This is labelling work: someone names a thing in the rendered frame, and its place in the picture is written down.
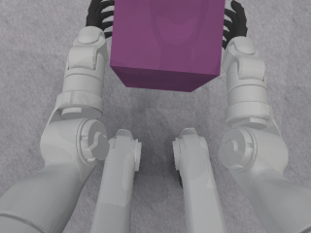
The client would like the robot right hand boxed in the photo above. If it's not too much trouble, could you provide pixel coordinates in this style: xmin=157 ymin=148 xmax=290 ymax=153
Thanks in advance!
xmin=222 ymin=0 xmax=248 ymax=49

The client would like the left robot forearm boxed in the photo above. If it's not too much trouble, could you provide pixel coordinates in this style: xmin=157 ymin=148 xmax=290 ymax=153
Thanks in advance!
xmin=40 ymin=26 xmax=109 ymax=147

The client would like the right robot upper arm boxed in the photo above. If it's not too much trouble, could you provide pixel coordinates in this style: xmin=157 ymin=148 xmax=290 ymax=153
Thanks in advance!
xmin=218 ymin=126 xmax=311 ymax=233

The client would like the carton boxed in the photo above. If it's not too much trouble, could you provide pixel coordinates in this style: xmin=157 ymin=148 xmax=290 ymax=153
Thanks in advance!
xmin=110 ymin=0 xmax=225 ymax=92

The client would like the right robot forearm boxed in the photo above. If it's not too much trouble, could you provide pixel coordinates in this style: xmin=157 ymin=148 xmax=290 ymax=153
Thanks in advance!
xmin=222 ymin=36 xmax=284 ymax=141

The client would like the robot left hand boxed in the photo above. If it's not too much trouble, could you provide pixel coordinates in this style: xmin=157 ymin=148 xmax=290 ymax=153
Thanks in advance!
xmin=86 ymin=0 xmax=115 ymax=39

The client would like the right robot thigh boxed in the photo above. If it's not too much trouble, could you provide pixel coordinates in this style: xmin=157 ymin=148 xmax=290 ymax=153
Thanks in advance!
xmin=172 ymin=134 xmax=228 ymax=233

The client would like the robot thigh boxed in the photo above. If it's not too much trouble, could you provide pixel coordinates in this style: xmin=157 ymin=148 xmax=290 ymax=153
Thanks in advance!
xmin=89 ymin=135 xmax=142 ymax=233
xmin=172 ymin=134 xmax=228 ymax=233

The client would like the left robot upper arm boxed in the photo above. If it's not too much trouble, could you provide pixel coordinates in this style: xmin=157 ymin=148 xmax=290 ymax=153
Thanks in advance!
xmin=0 ymin=117 xmax=110 ymax=233

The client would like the left robot thigh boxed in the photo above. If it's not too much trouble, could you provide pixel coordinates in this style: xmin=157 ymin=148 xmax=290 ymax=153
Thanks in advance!
xmin=89 ymin=135 xmax=142 ymax=233

